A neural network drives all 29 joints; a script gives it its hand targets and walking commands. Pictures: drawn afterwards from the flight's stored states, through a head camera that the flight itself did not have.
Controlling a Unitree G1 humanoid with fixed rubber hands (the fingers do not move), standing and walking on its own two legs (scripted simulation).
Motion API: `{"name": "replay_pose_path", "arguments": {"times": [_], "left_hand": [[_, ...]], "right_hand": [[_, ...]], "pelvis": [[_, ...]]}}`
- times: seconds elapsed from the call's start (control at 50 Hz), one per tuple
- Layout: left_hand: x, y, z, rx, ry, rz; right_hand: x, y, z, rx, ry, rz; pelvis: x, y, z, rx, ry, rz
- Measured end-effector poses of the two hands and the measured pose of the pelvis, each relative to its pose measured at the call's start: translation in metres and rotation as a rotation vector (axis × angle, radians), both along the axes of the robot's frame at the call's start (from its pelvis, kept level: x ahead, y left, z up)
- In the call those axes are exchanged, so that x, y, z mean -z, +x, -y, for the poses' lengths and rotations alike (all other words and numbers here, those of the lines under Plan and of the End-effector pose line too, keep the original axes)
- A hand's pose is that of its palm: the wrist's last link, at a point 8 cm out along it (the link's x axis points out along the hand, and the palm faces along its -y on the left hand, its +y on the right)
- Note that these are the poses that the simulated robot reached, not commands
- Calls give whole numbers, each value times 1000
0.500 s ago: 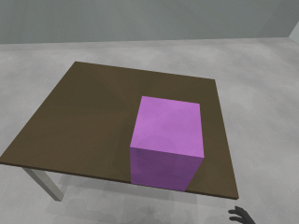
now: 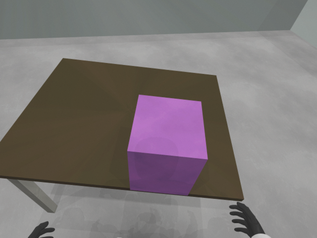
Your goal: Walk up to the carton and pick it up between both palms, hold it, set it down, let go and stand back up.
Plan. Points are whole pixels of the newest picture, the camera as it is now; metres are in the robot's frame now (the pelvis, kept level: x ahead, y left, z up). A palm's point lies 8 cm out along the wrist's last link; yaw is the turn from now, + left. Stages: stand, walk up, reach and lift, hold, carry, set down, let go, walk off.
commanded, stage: reach and lift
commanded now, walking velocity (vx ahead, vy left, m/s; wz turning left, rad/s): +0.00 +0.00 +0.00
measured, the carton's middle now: (164, 147) +0.42 -0.02 -0.06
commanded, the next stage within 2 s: none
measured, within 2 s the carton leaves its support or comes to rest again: neither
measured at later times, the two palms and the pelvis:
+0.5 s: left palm (58, 206) +0.22 +0.25 -0.04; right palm (254, 210) +0.22 -0.24 -0.02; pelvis +0.03 +0.01 +0.03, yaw -5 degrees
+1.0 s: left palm (70, 199) +0.23 +0.22 -0.02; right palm (260, 219) +0.19 -0.24 +0.00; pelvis +0.04 +0.01 +0.04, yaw -7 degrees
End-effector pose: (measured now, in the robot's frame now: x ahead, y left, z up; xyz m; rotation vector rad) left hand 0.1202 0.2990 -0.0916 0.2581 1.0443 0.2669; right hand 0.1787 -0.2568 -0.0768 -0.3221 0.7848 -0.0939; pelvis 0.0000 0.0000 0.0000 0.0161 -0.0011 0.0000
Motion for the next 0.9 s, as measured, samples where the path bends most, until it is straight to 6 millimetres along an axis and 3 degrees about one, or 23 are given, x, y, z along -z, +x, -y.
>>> {"name": "replay_pose_path", "arguments": {"times": [0.08,0.18,0.28,0.48,0.6,0.9], "left_hand": [[-21,56,22,44,-30,96],[-36,89,42,63,-67,142],[-40,95,47,67,-92,174],[-50,98,51,104,-119,276],[-58,106,58,144,-129,346],[-68,113,78,201,-161,510]], "right_hand": [[-17,8,-9,1,44,72],[-42,12,-1,10,31,120],[-55,18,2,17,25,154],[-60,37,-18,20,85,220],[-66,44,-20,40,103,264],[-74,24,-14,93,140,353]], "pelvis": [[-10,3,4,32,0,37],[-22,11,5,64,5,42],[-28,19,2,83,4,36],[-35,32,-10,93,-7,23],[-37,40,-16,96,-12,31],[-38,44,-16,117,-11,49]]}}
